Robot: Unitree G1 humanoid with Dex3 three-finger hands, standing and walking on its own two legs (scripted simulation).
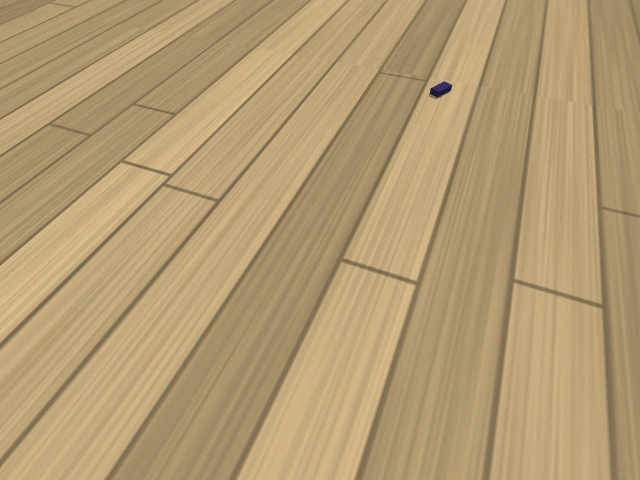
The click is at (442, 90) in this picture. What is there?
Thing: flat box
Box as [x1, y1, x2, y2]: [430, 81, 451, 97]
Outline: 451,85 444,81 432,87 430,93 437,97 450,90
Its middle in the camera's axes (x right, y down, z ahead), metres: +0.75 -0.92 +2.40
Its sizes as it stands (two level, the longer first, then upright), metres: 0.126 0.061 0.037
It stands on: the floor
